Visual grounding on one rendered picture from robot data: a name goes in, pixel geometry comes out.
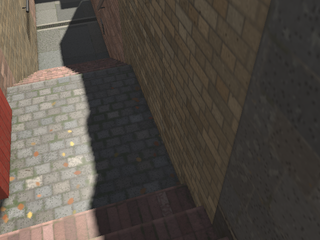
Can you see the stairs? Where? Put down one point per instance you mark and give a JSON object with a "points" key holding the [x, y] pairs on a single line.
{"points": [[70, 70], [166, 214]]}

